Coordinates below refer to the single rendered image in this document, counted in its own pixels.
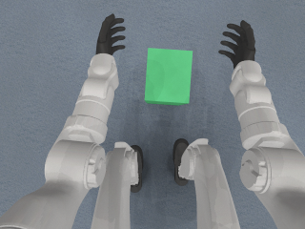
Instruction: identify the right robot forearm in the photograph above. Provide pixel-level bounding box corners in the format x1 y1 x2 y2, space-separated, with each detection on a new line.
229 60 302 154

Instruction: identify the robot right hand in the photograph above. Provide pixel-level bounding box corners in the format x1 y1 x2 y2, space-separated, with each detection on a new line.
218 20 256 69

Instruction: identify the left robot forearm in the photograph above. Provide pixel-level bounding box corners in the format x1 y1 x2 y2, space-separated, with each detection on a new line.
44 53 119 178

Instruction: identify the carton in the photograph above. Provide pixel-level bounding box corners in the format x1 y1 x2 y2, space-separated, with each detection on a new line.
144 48 193 106

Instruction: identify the right robot shin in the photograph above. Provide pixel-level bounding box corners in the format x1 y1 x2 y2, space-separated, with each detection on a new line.
178 138 221 180

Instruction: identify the robot left hand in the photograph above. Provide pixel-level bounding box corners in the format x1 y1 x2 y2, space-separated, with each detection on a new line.
95 14 126 55

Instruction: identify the left robot upper arm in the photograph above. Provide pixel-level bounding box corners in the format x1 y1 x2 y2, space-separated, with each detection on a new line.
0 139 106 229

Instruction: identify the right robot upper arm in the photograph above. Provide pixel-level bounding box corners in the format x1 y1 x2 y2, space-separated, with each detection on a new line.
239 146 305 229

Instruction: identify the robot right thigh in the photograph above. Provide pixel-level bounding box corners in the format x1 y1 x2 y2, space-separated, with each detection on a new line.
184 144 240 229

